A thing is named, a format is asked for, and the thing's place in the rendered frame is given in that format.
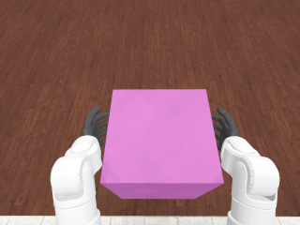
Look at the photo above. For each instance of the right robot hand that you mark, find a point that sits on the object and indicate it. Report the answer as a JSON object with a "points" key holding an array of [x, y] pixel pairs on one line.
{"points": [[227, 127]]}

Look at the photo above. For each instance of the robot left forearm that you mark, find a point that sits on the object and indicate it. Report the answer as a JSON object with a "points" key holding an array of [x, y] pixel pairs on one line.
{"points": [[73, 183]]}

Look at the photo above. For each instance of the robot right forearm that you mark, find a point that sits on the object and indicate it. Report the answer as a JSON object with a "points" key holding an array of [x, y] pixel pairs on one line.
{"points": [[255, 182]]}

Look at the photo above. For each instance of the left robot hand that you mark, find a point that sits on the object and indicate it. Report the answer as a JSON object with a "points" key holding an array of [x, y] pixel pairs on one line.
{"points": [[92, 127]]}

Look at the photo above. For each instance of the carton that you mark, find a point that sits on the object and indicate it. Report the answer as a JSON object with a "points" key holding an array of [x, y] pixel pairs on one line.
{"points": [[160, 144]]}

